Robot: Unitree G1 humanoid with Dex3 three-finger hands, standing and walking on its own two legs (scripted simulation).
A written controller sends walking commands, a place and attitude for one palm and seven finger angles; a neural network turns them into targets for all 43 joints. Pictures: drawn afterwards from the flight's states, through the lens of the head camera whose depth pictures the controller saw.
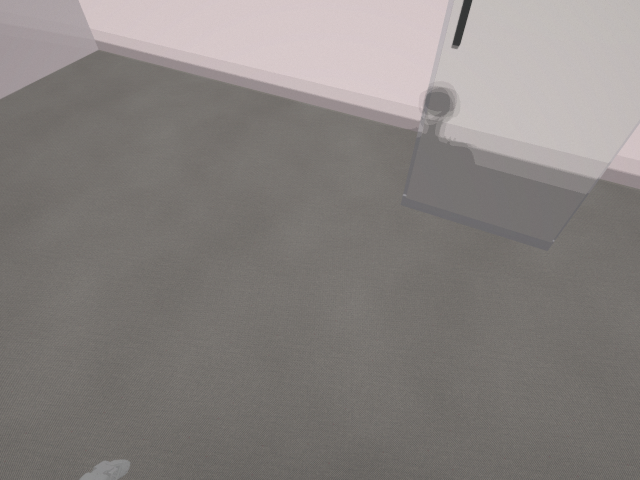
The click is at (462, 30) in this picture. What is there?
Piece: fridge door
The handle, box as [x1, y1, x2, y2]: [453, 0, 471, 45]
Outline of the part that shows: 471,0 464,0 453,44 458,45 460,42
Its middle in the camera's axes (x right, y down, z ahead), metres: +0.41 -0.68 +1.04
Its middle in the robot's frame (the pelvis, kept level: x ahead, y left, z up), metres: +1.27 -0.34 +0.14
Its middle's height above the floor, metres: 0.91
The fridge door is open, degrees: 0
